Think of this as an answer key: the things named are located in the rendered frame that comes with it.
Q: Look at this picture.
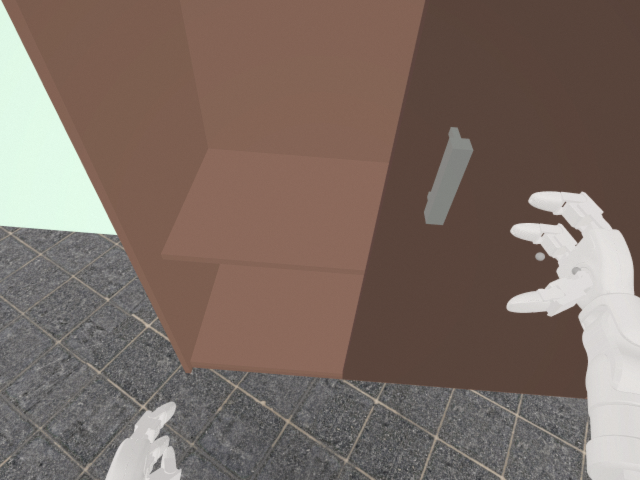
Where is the robot right hand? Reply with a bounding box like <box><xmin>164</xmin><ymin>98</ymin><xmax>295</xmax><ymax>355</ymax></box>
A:
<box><xmin>507</xmin><ymin>191</ymin><xmax>634</xmax><ymax>317</ymax></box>

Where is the wardrobe door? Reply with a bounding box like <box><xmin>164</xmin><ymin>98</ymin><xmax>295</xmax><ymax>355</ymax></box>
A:
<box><xmin>342</xmin><ymin>0</ymin><xmax>640</xmax><ymax>398</ymax></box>

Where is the right robot forearm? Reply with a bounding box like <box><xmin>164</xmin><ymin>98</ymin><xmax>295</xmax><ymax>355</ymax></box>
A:
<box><xmin>578</xmin><ymin>293</ymin><xmax>640</xmax><ymax>480</ymax></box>

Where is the handle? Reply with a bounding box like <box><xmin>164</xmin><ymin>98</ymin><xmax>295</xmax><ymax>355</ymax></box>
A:
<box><xmin>424</xmin><ymin>127</ymin><xmax>473</xmax><ymax>225</ymax></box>

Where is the robot left hand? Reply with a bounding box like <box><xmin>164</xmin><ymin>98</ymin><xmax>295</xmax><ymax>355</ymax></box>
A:
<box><xmin>105</xmin><ymin>402</ymin><xmax>182</xmax><ymax>480</ymax></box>

